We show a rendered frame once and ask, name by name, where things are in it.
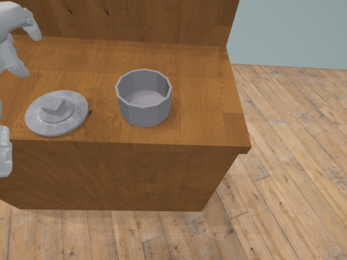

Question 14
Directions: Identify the table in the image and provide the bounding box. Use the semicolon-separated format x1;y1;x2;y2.
0;0;252;212

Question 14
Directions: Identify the lid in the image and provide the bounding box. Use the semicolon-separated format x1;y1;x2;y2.
25;90;89;137

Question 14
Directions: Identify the knob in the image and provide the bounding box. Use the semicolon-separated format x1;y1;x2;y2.
41;96;66;114

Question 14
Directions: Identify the robot left hand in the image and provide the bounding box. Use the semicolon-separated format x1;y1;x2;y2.
0;1;42;77

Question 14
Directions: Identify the pot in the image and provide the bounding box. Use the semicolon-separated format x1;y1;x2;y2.
115;69;172;127

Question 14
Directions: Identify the robot left upper arm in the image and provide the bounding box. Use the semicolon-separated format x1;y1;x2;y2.
0;124;12;178

